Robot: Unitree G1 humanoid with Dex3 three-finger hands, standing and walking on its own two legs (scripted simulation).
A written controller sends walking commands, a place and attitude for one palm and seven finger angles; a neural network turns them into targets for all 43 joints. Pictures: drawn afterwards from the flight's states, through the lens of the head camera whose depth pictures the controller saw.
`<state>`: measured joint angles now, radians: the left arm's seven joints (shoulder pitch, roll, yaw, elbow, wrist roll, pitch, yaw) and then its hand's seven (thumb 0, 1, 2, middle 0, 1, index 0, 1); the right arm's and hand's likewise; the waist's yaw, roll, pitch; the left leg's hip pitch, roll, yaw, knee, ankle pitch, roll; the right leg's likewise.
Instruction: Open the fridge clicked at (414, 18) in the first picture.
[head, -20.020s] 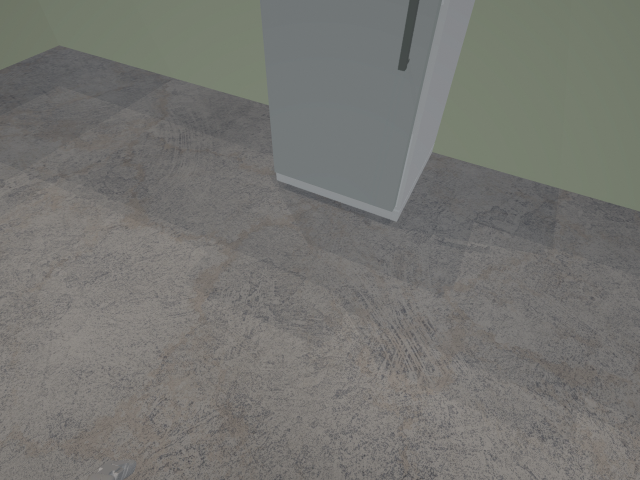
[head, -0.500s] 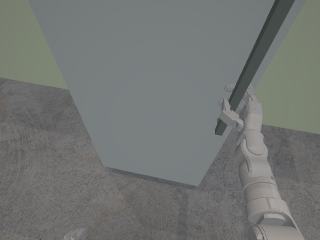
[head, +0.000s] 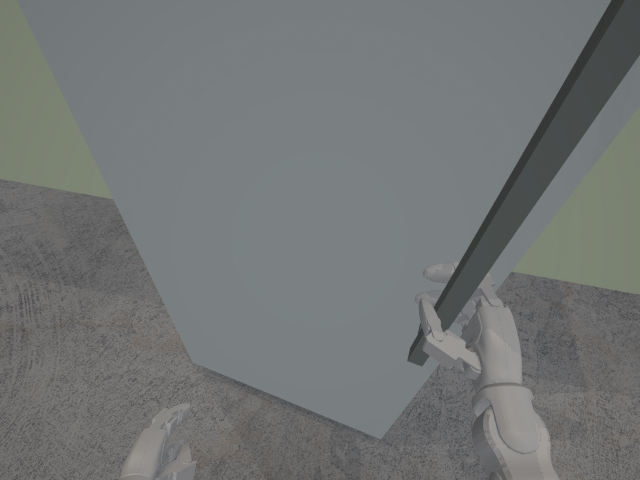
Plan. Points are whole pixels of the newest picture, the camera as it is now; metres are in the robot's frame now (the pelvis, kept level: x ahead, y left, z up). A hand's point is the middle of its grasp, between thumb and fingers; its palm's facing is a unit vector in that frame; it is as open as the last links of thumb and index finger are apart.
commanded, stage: walk backward, drawing the door open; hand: right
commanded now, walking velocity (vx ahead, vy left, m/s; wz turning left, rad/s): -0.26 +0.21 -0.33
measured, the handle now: (486, 234) +0.33 -0.12 +0.20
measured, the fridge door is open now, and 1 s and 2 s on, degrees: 10 32 70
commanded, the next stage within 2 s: stop walking and hold the door back in 1.94 s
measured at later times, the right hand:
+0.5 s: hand (409, 373) +0.23 -0.07 +0.09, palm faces +0.16 +0.97 -0.20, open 6.2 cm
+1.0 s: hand out of the picture +0.12 +0.03 +0.08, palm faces +0.53 +0.81 -0.23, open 6.4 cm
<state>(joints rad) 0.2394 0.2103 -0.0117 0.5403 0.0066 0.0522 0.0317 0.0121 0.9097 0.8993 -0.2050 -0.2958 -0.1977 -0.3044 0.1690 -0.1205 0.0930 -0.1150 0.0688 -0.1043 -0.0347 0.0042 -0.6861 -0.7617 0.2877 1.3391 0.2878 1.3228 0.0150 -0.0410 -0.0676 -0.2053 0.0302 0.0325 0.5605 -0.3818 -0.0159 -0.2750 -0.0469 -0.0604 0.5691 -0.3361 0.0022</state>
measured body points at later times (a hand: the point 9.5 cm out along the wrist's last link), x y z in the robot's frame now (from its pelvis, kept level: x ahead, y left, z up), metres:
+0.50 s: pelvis +0.00 +0.08 +0.00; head +0.02 +0.11 +0.45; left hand +0.20 +0.27 -0.10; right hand +0.21 -0.12 +0.10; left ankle -0.02 +0.16 -0.68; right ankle +0.00 -0.07 -0.73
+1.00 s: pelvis -0.04 +0.27 +0.00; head -0.01 +0.27 +0.44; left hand +0.19 +0.41 -0.11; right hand +0.09 -0.01 +0.10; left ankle +0.07 +0.29 -0.67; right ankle -0.12 +0.16 -0.73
